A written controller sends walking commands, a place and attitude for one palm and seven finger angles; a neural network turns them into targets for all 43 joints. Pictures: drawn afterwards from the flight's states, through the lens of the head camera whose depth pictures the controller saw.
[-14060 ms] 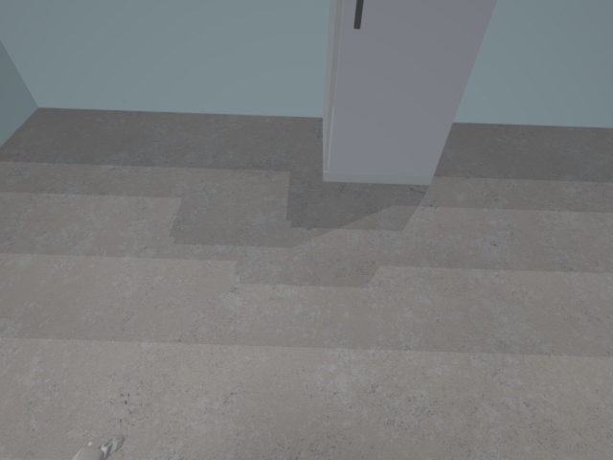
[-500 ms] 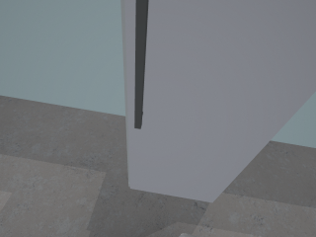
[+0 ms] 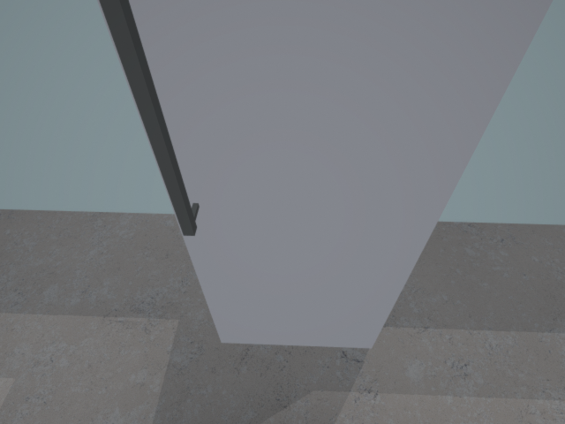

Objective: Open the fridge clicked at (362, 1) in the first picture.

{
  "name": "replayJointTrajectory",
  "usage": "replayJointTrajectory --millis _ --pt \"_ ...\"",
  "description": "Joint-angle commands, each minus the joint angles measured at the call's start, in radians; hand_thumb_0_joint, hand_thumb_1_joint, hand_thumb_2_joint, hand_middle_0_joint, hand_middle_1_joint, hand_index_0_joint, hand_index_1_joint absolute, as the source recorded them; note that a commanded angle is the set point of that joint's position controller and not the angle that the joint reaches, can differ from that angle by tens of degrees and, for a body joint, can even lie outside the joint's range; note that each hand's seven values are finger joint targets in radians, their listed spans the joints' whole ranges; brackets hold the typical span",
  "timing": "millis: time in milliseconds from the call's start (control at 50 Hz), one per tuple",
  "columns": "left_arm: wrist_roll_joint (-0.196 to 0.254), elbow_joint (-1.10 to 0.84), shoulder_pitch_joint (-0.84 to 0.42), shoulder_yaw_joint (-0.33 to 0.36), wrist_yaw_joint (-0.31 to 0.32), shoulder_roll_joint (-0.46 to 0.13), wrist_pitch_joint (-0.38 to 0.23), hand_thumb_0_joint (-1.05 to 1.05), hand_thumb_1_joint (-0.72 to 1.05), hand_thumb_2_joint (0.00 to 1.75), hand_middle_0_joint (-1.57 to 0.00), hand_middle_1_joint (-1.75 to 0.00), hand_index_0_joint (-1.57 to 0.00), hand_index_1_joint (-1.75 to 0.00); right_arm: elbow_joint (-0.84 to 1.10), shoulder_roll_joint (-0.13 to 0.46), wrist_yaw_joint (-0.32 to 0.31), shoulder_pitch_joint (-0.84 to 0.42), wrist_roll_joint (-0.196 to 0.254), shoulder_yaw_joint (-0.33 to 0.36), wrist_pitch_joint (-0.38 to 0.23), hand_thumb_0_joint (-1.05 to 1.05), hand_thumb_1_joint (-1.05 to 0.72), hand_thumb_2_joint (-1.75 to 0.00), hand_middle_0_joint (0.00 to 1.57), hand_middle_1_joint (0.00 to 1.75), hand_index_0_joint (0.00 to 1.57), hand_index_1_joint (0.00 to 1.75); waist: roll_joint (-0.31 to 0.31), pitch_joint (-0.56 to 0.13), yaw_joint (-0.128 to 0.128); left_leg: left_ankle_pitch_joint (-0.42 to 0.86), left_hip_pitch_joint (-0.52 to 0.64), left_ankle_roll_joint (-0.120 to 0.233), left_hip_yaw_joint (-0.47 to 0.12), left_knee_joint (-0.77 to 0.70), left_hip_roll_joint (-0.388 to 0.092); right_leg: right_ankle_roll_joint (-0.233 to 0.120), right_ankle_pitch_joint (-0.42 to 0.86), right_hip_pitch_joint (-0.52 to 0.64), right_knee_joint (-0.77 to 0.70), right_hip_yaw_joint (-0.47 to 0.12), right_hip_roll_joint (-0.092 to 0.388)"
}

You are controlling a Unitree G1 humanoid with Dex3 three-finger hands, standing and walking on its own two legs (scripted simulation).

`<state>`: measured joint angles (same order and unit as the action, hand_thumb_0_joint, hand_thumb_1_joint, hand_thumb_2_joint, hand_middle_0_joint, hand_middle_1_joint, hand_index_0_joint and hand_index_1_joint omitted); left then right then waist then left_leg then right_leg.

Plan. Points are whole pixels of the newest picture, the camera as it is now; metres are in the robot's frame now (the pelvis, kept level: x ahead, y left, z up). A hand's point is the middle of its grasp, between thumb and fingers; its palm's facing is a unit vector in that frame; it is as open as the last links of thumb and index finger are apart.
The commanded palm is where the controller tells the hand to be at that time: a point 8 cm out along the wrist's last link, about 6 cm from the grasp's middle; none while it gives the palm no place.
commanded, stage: come to a stop and stand still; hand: left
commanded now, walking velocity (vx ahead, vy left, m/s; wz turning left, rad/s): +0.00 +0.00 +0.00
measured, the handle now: (157, 107) +0.46 +0.17 +0.23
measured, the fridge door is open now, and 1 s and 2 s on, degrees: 0 0 0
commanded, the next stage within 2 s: look again from close up in 0.34 s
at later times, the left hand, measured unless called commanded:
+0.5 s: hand out of the picture -0.02 +0.14 -0.18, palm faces +0.04 -0.99 -0.17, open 7.3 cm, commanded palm none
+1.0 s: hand out of the picture -0.04 +0.26 -0.18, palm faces +0.02 -0.97 -0.23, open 7.4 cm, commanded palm none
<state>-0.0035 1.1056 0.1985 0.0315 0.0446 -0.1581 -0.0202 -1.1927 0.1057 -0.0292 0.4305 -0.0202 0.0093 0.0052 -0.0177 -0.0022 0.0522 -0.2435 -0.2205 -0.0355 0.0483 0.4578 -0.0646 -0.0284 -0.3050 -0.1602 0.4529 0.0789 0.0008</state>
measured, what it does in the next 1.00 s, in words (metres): shifts its weight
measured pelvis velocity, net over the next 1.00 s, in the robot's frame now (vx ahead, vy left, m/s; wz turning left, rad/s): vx -0.06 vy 0.07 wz -0.03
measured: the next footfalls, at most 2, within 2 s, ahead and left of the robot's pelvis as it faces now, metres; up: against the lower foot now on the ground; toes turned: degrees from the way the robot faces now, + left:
right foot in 1.58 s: -0.13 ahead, -0.02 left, +0.00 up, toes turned -6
left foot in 1.76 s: -0.08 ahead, +0.18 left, +0.00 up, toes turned -3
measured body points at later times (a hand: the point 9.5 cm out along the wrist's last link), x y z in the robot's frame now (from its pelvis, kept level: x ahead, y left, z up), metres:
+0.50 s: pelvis +0.01 -0.02 +0.00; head +0.03 -0.02 +0.45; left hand -0.02 +0.19 -0.16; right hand +0.04 -0.25 -0.16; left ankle +0.00 +0.14 -0.74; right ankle -0.04 -0.10 -0.74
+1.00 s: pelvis -0.06 +0.07 -0.01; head -0.09 +0.08 +0.44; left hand -0.04 +0.31 -0.16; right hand -0.02 -0.17 -0.15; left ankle +0.00 +0.14 -0.74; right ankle -0.04 -0.09 -0.74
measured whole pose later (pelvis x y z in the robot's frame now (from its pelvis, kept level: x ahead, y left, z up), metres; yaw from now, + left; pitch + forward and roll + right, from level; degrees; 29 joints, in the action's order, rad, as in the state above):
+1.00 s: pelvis -0.06 +0.07 -0.01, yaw -1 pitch -3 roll -1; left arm -0.03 0.99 0.33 0.02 0.04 -0.20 0.02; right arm -0.99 0.17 -0.01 0.28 -0.02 0.03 0.01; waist 0.01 -0.01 0.00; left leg -0.19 -0.27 0.07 0.11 0.51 0.02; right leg 0.02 -0.29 -0.23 0.53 0.02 0.07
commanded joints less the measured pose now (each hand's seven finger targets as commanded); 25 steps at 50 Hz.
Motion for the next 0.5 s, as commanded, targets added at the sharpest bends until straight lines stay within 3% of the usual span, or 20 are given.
replayJointTrajectory --millis 0,60,180,240,400,420,440,460,480 --pt "-0.001 0.0 0.106 -0.006 -0.004 -0.06 -0.01 0.0 0.9 0.9 -0.2 -0.3 -0.2 -0.3 0.024 0.038 -0.008 0.046 -0.002 0.006 -0.014 0.0 -0.9 -0.9 0.2 0.3 0.2 0.3 0.117 0.116 -0.028 0.126 -0.008 -0.002 0.007 -0.025 -0.041 -0.018 0.371 -0.037 -0.14 -0.116 0.156" --pt "-0.001 0.0 0.123 -0.002 -0.003 -0.069 -0.009 0.0 0.9 0.9 -0.2 -0.3 -0.2 -0.3 0.028 0.052 -0.012 0.014 0.001 0.008 -0.017 0.0 -0.9 -0.9 0.2 0.3 0.2 0.3 0.03 0.088 -0.041 0.198 0.016 -0.005 0.008 -0.031 -0.054 0.004 0.478 0.009 -0.1 -0.101 0.135" --pt "-0.005 0.001 0.132 0.001 -0.003 -0.087 -0.008 0.0 0.9 0.9 -0.2 -0.3 -0.2 -0.3 0.056 0.081 -0.018 -0.053 0.005 0.016 -0.012 0.0 -0.9 -0.9 0.2 0.3 0.2 0.3 0.043 0.039 -0.039 0.199 0.077 -0.009 0.019 -0.026 -0.061 0.019 0.543 0.032 -0.102 -0.109 0.13" --pt "-0.008 0.006 0.139 -0.001 -0.003 -0.087 -0.007 0.0 0.9 0.9 -0.2 -0.3 -0.2 -0.3 0.06 0.091 -0.02 -0.084 0.007 0.016 -0.009 0.0 -0.9 -0.9 0.2 0.3 0.2 0.3 0.051 0.055 -0.039 0.214 0.098 -0.008 0.02 -0.027 -0.064 0.023 0.569 0.018 -0.105 -0.108 0.128" --pt "-0.009 0.019 0.165 -0.005 -0.005 -0.083 -0.007 0.0 0.9 0.9 -0.2 -0.3 -0.2 -0.3 0.07 0.108 -0.019 -0.126 0.008 0.013 -0.01 0.0 -0.9 -0.9 0.2 0.3 0.2 0.3 0.032 0.067 -0.045 0.198 0.118 -0.006 0.012 -0.058 -0.068 0.021 0.453 0.001 -0.135 -0.109 0.122" --pt "-0.033 -0.04 0.222 0.001 0.006 -0.239 -0.026 0.0 0.9 0.9 -0.2 -0.3 -0.2 -0.3 0.193 0.182 -0.012 -0.184 -0.005 0.026 -0.017 0.0 -0.9 -0.9 0.2 0.3 0.2 0.3 0.043 0.142 -0.05 0.183 0.04 0.032 -0.032 0.077 0.002 0.056 0.774 -0.009 -0.098 -0.143 0.13" --pt "-0.023 -0.04 0.204 0.026 0.009 -0.188 -0.032 0.0 0.9 0.9 -0.2 -0.3 -0.2 -0.3 0.217 0.158 -0.013 -0.151 -0.003 0.046 -0.031 0.0 -0.9 -0.9 0.2 0.3 0.2 0.3 -0.02 -0.041 -0.039 0.107 -0.032 0.036 0.006 0.109 0.009 0.008 0.885 0.129 0.026 -0.171 0.186" --pt "-0.022 -0.038 0.225 0.028 0.011 -0.166 -0.033 0.0 0.9 0.9 -0.2 -0.3 -0.2 -0.3 0.204 0.129 -0.02 -0.171 -0.005 0.044 -0.035 0.0 -0.9 -0.9 0.2 0.3 0.2 0.3 -0.025 -0.119 -0.058 0.057 -0.068 0.041 0.019 0.14 0.025 -0.019 1.019 0.207 0.057 -0.187 0.201" --pt "-0.018 -0.042 0.252 0.017 0.012 -0.148 -0.031 0.0 0.9 0.9 -0.2 -0.3 -0.2 -0.3 0.216 0.117 -0.021 -0.181 0.001 0.037 -0.034 0.0 -0.9 -0.9 0.2 0.3 0.2 0.3 0.007 -0.133 -0.071 -0.016 -0.103 0.042 0.007 0.17 0.029 -0.047 1.035 0.233 0.058 -0.186 0.214"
